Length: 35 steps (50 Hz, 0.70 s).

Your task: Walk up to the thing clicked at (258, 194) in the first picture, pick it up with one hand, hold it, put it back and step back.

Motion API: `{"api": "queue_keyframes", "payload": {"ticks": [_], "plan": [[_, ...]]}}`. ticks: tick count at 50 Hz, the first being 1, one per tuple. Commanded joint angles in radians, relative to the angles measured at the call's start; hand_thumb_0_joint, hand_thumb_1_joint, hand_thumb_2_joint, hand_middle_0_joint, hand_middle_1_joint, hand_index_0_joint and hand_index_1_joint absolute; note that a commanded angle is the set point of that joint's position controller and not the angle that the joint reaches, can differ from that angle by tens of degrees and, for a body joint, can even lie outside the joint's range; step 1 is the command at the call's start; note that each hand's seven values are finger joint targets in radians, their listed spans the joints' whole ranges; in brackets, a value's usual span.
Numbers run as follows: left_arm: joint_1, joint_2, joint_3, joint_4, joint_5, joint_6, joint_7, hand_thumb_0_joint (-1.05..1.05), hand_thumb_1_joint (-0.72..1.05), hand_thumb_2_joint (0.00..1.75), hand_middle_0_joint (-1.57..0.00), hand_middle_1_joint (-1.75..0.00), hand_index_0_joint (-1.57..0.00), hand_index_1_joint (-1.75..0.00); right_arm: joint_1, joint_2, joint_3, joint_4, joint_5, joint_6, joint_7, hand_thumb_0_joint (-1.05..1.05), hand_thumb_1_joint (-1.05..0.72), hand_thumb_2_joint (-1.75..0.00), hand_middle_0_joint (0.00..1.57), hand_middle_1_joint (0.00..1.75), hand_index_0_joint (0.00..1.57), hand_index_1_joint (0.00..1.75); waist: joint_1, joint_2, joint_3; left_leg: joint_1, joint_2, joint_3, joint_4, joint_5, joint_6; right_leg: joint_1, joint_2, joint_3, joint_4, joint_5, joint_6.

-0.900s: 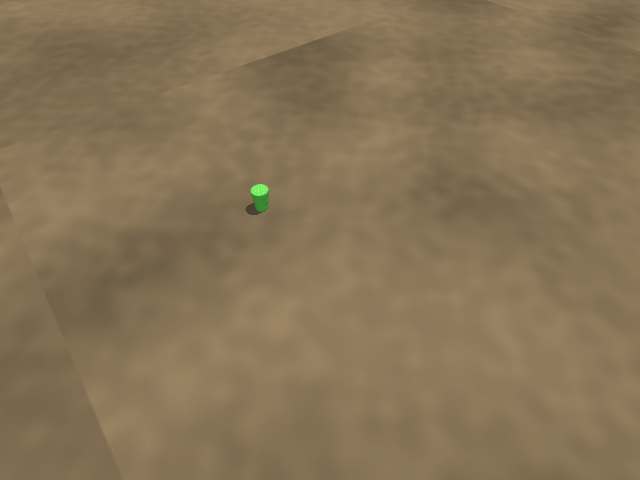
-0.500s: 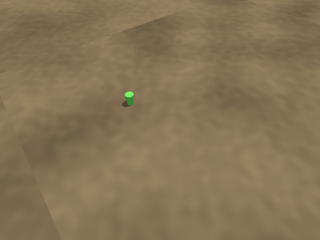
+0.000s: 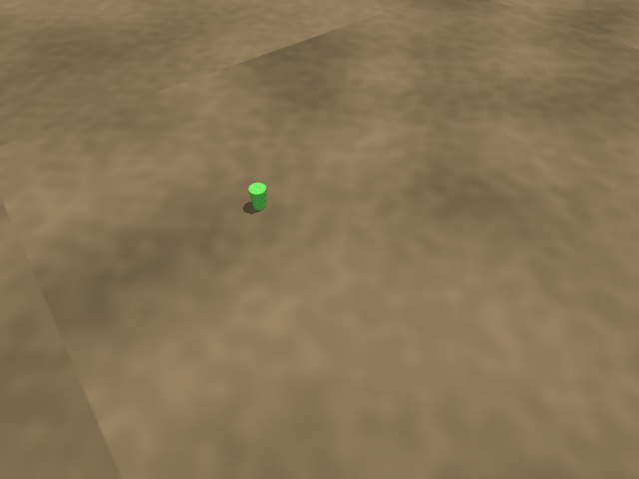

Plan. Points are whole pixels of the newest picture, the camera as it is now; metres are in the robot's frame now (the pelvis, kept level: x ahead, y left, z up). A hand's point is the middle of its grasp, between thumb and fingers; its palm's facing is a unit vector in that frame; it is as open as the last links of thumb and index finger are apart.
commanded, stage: stand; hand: left
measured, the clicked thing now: (258, 197) +1.33 +0.28 -0.73
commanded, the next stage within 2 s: walk up in 0.22 s
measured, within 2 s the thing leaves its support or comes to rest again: neither
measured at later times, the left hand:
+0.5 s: hand out of the picture +0.06 +0.33 -0.16, palm faces +0.06 -0.93 -0.35, open 7.4 cm
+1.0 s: hand (137, 332) +0.38 +0.34 -0.16, palm faces -0.11 -0.94 -0.33, open 7.4 cm
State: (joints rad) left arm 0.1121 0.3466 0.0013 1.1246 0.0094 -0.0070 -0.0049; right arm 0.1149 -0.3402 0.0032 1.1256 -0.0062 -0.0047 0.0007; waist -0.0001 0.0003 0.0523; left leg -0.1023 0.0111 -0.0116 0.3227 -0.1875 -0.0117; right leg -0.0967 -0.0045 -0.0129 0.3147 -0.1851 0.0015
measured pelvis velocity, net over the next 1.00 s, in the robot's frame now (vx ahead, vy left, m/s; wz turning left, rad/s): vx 0.27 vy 0.07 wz -0.02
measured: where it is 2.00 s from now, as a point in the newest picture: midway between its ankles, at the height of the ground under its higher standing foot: (314, 326)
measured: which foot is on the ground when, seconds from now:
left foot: down 0.00-0.30, up 0.32-0.50, down 0.52-1.00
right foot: down 0.00-0.54, up 0.56-1.00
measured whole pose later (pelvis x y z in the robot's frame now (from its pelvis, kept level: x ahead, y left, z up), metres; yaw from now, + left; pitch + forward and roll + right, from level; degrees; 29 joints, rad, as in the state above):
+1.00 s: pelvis +0.27 +0.07 -0.02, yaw -1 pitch -2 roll +2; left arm 0.17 0.42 0.05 0.92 0.01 0.01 -0.09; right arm 0.41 -0.36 -0.06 0.90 -0.01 -0.07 0.03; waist -0.04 -0.05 0.09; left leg 0.12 -0.04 0.12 0.32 -0.39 0.02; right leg -0.50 -0.06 -0.01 0.59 -0.07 -0.04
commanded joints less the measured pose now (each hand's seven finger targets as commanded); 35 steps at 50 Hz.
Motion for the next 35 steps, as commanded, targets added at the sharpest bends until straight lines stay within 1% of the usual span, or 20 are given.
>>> {"api": "queue_keyframes", "payload": {"ticks": [1, 7, 10, 11, 12, 13, 15, 16, 17, 18, 21, 23, 24, 26, 27, 28, 29, 30, 32, 35], "plan": [[-0.033, 0.206, 0.036, -0.065, -0.001, -0.027, 0.015, 0.00, 0.90, 0.90, -0.20, -0.30, -0.20, -0.30, -0.038, -0.211, -0.041, -0.062, -0.001, -0.026, -0.011, 0.00, -0.90, -0.90, 0.20, 0.30, 0.20, 0.30, 0.000, -0.005, -0.075, 0.005, 0.117, -0.086, -0.050, 0.161, 0.028, 0.008, -0.124, 0.088, -0.040, 0.148, -0.028], [-0.037, 0.210, 0.038, -0.063, -0.001, -0.026, 0.015, 0.00, 0.90, 0.90, -0.20, -0.30, -0.20, -0.30, -0.035, -0.215, -0.041, -0.061, -0.002, -0.026, -0.011, 0.00, -0.90, -0.90, 0.20, 0.30, 0.20, 0.30, -0.001, 0.001, -0.073, 0.005, 0.116, -0.083, -0.053, 0.135, 0.032, 0.010, -0.127, 0.094, -0.046, 0.128, -0.028], [-0.028, 0.206, 0.036, -0.067, 0.000, -0.031, 0.016, 0.00, 0.90, 0.90, -0.20, -0.30, -0.20, -0.30, -0.041, -0.216, -0.042, -0.064, -0.001, -0.027, -0.011, 0.00, -0.90, -0.90, 0.20, 0.30, 0.20, 0.30, 0.002, 0.000, -0.098, 0.026, 0.119, -0.081, -0.035, 0.205, 0.033, 0.022, -0.131, 0.091, -0.038, 0.204, -0.026], [0.045, 0.312, 0.106, -0.116, 0.016, -0.046, -0.014, 0.00, 0.90, 0.90, -0.20, -0.30, -0.20, -0.30, 0.030, -0.306, -0.102, -0.121, -0.016, -0.045, 0.017, 0.00, -0.90, -0.90, 0.20, 0.30, 0.20, 0.30, 0.011, -0.010, -0.207, 0.019, 0.076, -0.089, 0.069, -0.320, 0.114, 0.070, -0.075, 0.072, 0.057, -0.305, -0.065], [0.062, 0.311, 0.111, -0.104, 0.027, -0.046, -0.024, 0.00, 0.90, 0.90, -0.20, -0.30, -0.20, -0.30, 0.015, -0.307, -0.111, -0.122, -0.026, -0.045, 0.029, 0.00, -0.90, -0.90, 0.20, 0.30, 0.20, 0.30, 0.025, -0.002, -0.123, -0.110, 0.083, -0.115, 0.089, -0.489, 0.128, 0.006, -0.109, 0.133, 0.069, -0.489, -0.092], [0.055, 0.304, 0.115, -0.114, 0.032, -0.047, -0.030, 0.00, 0.90, 0.90, -0.20, -0.30, -0.20, -0.30, -0.019, -0.299, -0.110, -0.136, -0.029, -0.043, 0.035, 0.00, -0.90, -0.90, 0.20, 0.30, 0.20, 0.30, 0.038, 0.002, -0.046, -0.226, 0.070, -0.100, 0.113, -0.500, 0.117, -0.013, -0.139, 0.184, 0.037, -0.545, -0.110], [0.095, 0.332, 0.135, -0.129, 0.029, -0.050, -0.036, 0.00, 0.90, 0.90, -0.20, -0.30, -0.20, -0.30, -0.091, -0.252, -0.106, -0.188, -0.032, -0.046, 0.045, 0.00, -0.90, -0.90, 0.20, 0.30, 0.20, 0.30, 0.075, -0.091, 0.084, -0.453, 0.012, 0.001, 0.280, -0.346, 0.078, 0.025, -0.262, 0.344, -0.096, -0.645, -0.185], [0.125, 0.347, 0.144, -0.132, 0.033, -0.059, -0.033, 0.00, 0.90, 0.90, -0.20, -0.30, -0.20, -0.30, -0.114, -0.235, -0.107, -0.204, -0.035, -0.050, 0.044, 0.00, -0.90, -0.90, 0.20, 0.30, 0.20, 0.30, 0.108, -0.151, 0.115, -0.569, 0.025, 0.015, 0.441, -0.289, 0.055, 0.099, -0.360, 0.453, -0.179, -0.563, -0.247], [0.141, 0.361, 0.149, -0.143, 0.037, -0.067, -0.034, 0.00, 0.90, 0.90, -0.20, -0.30, -0.20, -0.30, -0.123, -0.240, -0.106, -0.217, -0.029, -0.056, 0.046, 0.00, -0.90, -0.90, 0.20, 0.30, 0.20, 0.30, 0.115, -0.125, 0.129, -0.635, 0.058, -0.024, 0.455, -0.287, 0.051, 0.160, -0.406, 0.489, -0.195, -0.445, -0.290], [0.155, 0.362, 0.150, -0.153, 0.033, -0.070, -0.034, 0.00, 0.90, 0.90, -0.20, -0.30, -0.20, -0.30, -0.107, -0.248, -0.110, -0.219, -0.025, -0.061, 0.049, 0.00, -0.90, -0.90, 0.20, 0.30, 0.20, 0.30, 0.111, -0.102, 0.113, -0.632, 0.071, -0.038, 0.441, -0.292, 0.046, 0.206, -0.393, 0.468, -0.180, -0.357, -0.291], [0.074, 0.354, 0.145, -0.202, 0.034, -0.068, -0.041, 0.00, 0.90, 0.90, -0.20, -0.30, -0.20, -0.30, -0.026, -0.243, -0.120, -0.222, -0.027, -0.070, 0.067, 0.00, -0.90, -0.90, 0.20, 0.30, 0.20, 0.30, 0.056, -0.165, 0.063, -0.427, 0.088, -0.028, 0.356, -0.289, 0.038, 0.075, -0.297, 0.289, -0.157, -0.374, -0.226], [0.025, 0.345, 0.138, -0.239, 0.027, -0.064, -0.049, 0.00, 0.90, 0.90, -0.20, -0.30, -0.20, -0.30, 0.022, -0.252, -0.131, -0.213, -0.025, -0.073, 0.074, 0.00, -0.90, -0.90, 0.20, 0.30, 0.20, 0.30, 0.020, -0.185, 0.057, -0.266, 0.067, 0.015, 0.285, -0.187, 0.028, -0.057, -0.239, 0.184, -0.127, -0.332, -0.191], [-0.014, 0.342, 0.135, -0.255, 0.022, -0.060, -0.052, 0.00, 0.90, 0.90, -0.20, -0.30, -0.20, -0.30, 0.083, -0.253, -0.139, -0.201, -0.027, -0.071, 0.073, 0.00, -0.90, -0.90, 0.20, 0.30, 0.20, 0.30, -0.022, -0.176, 0.049, -0.160, 0.051, 0.052, 0.237, -0.095, 0.020, -0.140, -0.202, 0.120, -0.082, -0.337, -0.168], [-0.048, 0.293, 0.117, -0.278, 0.021, -0.054, -0.057, 0.00, 0.90, 0.90, -0.20, -0.30, -0.20, -0.30, 0.293, -0.284, -0.172, -0.141, -0.030, -0.068, 0.056, 0.00, -0.90, -0.90, 0.20, 0.30, 0.20, 0.30, -0.138, -0.019, -0.032, 0.215, 0.007, 0.077, 0.189, 0.018, 0.011, -0.389, -0.114, 0.006, 0.199, -0.297, -0.120], [0.020, 0.217, 0.094, -0.277, 0.021, -0.050, -0.058, 0.00, 0.90, 0.90, -0.20, -0.30, -0.20, -0.30, 0.414, -0.355, -0.199, -0.114, -0.037, -0.070, 0.041, 0.00, -0.90, -0.90, 0.20, 0.30, 0.20, 0.30, -0.189, 0.243, -0.099, 0.392, 0.083, -0.068, 0.099, -0.171, 0.036, -0.548, -0.018, -0.066, 0.525, -0.337, -0.092], [0.068, 0.173, 0.085, -0.284, 0.012, -0.049, -0.050, 0.00, 0.90, 0.90, -0.20, -0.30, -0.20, -0.30, 0.450, -0.436, -0.207, -0.140, -0.051, -0.081, 0.030, 0.00, -0.90, -0.90, 0.20, 0.30, 0.20, 0.30, -0.186, 0.379, -0.092, 0.312, 0.327, -0.605, -0.151, -0.603, 0.100, -0.671, 0.121, 0.062, 0.791, -0.427, -0.058], [0.086, 0.282, 0.103, -0.269, 0.010, -0.041, -0.038, 0.00, 0.90, 0.90, -0.20, -0.30, -0.20, -0.30, 0.272, -0.438, -0.201, -0.202, -0.028, -0.083, 0.031, 0.00, -0.90, -0.90, 0.20, 0.30, 0.20, 0.30, -0.108, 0.192, -0.034, 0.144, 0.389, -0.686, -0.206, -0.698, 0.173, -0.603, 0.039, 0.173, 0.840, -0.352, -0.067], [0.109, 0.296, 0.096, -0.260, 0.006, -0.044, -0.036, 0.00, 0.90, 0.90, -0.20, -0.30, -0.20, -0.30, 0.205, -0.430, -0.189, -0.232, -0.012, -0.083, 0.033, 0.00, -0.90, -0.90, 0.20, 0.30, 0.20, 0.30, -0.067, 0.167, 0.023, 0.045, 0.412, -0.667, -0.227, -0.682, 0.200, -0.577, -0.014, 0.179, 0.869, -0.298, -0.076], [0.170, 0.311, 0.103, -0.209, -0.010, -0.046, -0.041, 0.00, 0.90, 0.90, -0.20, -0.30, -0.20, -0.30, 0.125, -0.343, -0.156, -0.265, -0.007, -0.095, 0.027, 0.00, -0.90, -0.90, 0.20, 0.30, 0.20, 0.30, -0.004, 0.093, 0.051, 0.014, 0.297, -0.383, -0.166, -0.451, 0.137, -0.541, -0.048, 0.191, 0.815, -0.154, -0.057], [0.200, 0.297, 0.103, -0.190, -0.006, -0.039, -0.057, 0.00, 0.90, 0.90, -0.20, -0.30, -0.20, -0.30, 0.171, -0.294, -0.140, -0.264, 0.000, -0.110, 0.024, 0.00, -0.90, -0.90, 0.20, 0.30, 0.20, 0.30, -0.005, 0.089, 0.060, -0.014, 0.229, -0.189, -0.164, -0.154, 0.080, -0.475, -0.058, 0.155, 0.713, -0.043, -0.019]]}}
